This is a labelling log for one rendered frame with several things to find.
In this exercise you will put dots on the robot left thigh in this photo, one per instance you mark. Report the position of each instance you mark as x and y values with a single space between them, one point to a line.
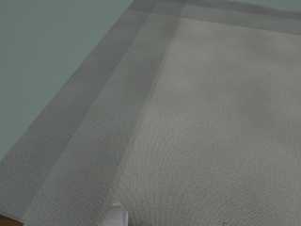
115 216

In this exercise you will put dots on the left robot shin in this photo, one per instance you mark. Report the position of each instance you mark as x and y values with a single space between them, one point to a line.
117 204

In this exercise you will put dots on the cupboard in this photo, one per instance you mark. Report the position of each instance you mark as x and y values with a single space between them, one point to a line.
5 221

